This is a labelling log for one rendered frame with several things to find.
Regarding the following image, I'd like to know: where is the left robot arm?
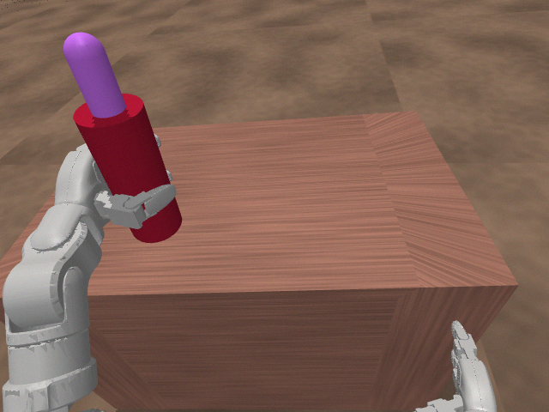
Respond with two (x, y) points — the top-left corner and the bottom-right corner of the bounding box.
(3, 203), (106, 412)

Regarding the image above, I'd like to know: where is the left robot hand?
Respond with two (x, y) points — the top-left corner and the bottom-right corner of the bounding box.
(54, 134), (177, 229)

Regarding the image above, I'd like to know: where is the bottle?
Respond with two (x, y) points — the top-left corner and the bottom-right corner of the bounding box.
(63, 33), (182, 243)

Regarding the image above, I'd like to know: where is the right robot hand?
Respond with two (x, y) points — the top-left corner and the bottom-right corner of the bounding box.
(414, 320), (497, 412)

